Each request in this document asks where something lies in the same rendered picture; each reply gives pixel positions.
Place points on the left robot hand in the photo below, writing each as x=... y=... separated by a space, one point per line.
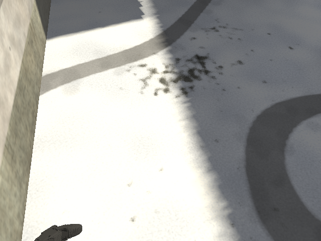
x=60 y=233

